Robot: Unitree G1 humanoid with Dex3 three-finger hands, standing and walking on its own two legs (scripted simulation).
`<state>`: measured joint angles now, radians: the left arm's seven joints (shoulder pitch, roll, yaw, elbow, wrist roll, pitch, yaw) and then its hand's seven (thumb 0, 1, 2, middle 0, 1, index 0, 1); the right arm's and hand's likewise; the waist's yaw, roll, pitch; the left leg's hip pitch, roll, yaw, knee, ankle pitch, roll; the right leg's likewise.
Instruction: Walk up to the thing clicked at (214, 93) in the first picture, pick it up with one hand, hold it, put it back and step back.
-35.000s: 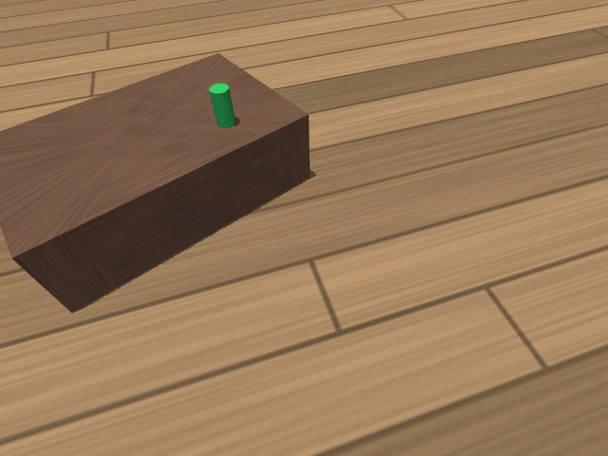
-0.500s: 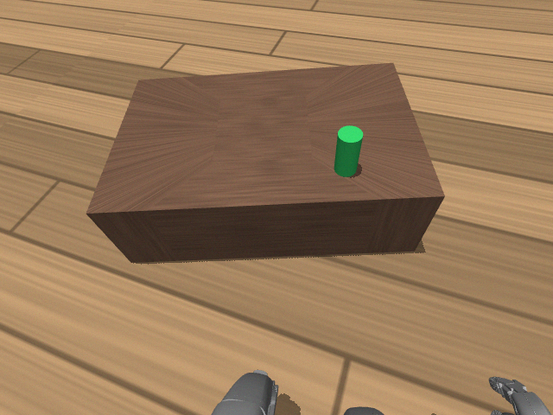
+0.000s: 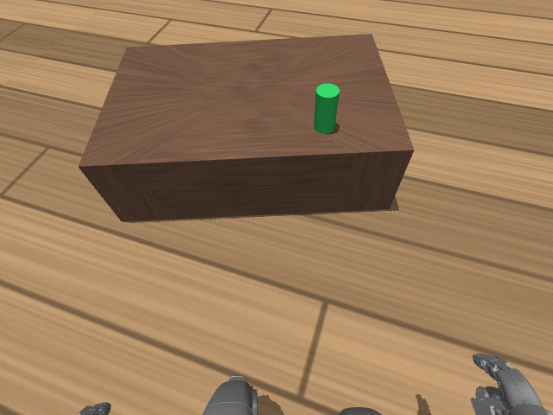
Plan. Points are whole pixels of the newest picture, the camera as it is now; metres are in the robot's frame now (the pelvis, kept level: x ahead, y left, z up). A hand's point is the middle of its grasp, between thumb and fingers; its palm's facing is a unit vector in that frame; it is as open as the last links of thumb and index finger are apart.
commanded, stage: step back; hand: right
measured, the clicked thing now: (325, 109) +1.05 -0.14 -0.31
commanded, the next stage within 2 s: stand in 1.20 s
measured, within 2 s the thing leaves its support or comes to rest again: neither
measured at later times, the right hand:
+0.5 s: hand out of the picture -0.01 -0.26 -0.14, palm faces -0.13 +0.93 -0.35, open 7.4 cm
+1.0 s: hand out of the picture +0.05 -0.22 -0.13, palm faces -0.12 +0.93 -0.35, open 7.4 cm
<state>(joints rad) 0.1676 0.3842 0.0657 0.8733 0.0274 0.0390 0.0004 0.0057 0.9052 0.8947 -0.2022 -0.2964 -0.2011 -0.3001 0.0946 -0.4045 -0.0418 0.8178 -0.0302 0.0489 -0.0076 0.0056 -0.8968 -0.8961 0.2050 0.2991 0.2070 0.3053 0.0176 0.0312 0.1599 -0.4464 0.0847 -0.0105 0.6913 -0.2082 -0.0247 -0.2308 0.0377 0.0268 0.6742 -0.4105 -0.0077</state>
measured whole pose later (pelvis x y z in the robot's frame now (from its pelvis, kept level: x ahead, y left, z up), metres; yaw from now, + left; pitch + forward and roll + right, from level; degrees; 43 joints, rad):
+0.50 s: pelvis -0.09 -0.01 +0.01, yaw +6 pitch -3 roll +1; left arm 0.24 0.41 0.06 0.98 0.02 0.01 -0.03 0.01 0.90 0.89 -0.20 -0.30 -0.20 -0.30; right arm 0.23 -0.34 -0.04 0.99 -0.05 0.00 0.02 0.01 -0.90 -0.90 0.20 0.30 0.21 0.30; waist 0.01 -0.03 0.05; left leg -0.21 0.00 -0.01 0.57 -0.32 0.00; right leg -0.34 -0.03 0.01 0.74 -0.43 -0.02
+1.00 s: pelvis -0.06 +0.02 +0.02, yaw +6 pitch -2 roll -1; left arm 0.17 0.38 0.03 1.05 0.01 -0.03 -0.01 0.01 0.91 0.89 -0.20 -0.30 -0.20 -0.30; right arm 0.13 -0.33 -0.03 1.05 -0.03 0.00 0.01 0.01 -0.90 -0.90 0.20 0.30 0.20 0.30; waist 0.02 -0.01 0.06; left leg -0.24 0.03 0.01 0.58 -0.30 -0.01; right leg -0.20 -0.01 0.00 0.53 -0.30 0.02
